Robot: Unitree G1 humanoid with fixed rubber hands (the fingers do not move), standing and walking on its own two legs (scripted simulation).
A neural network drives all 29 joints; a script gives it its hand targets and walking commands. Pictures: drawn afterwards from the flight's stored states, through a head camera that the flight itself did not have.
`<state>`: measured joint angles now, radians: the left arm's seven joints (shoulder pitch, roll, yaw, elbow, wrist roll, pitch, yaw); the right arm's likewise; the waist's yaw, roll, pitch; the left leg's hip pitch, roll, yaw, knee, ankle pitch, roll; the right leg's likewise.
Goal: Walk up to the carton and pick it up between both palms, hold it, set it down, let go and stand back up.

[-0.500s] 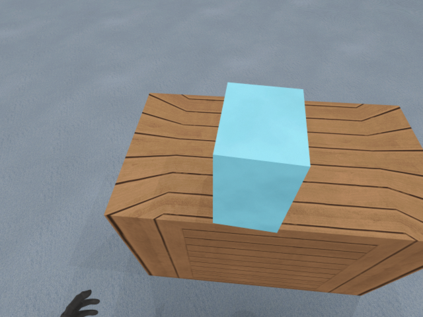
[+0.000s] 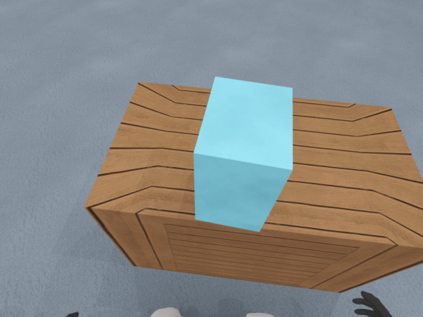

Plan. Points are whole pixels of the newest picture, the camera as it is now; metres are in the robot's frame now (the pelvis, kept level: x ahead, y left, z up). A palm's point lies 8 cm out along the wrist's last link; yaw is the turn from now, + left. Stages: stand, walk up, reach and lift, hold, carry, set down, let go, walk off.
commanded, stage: walk up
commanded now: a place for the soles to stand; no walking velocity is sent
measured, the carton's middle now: (239, 160) +0.45 -0.02 -0.01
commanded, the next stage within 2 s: none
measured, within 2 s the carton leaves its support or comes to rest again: neither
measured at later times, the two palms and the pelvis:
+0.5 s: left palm out of the picture +0.11 +0.28 -0.08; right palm out of the picture +0.06 -0.31 -0.10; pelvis -0.02 -0.01 +0.02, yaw -2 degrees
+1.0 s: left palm out of the picture +0.06 +0.30 -0.11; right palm out of the picture +0.05 -0.29 -0.09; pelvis -0.03 +0.01 +0.02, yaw -3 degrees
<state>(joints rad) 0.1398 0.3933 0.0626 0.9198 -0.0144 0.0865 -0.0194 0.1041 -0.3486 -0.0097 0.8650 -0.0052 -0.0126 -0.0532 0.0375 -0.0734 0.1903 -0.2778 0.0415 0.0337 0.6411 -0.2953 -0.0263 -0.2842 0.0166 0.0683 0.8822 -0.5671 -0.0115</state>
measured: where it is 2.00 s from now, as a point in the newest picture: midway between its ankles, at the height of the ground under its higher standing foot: outside the picture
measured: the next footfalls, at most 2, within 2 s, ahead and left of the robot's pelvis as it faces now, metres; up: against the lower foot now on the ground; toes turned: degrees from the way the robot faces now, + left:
none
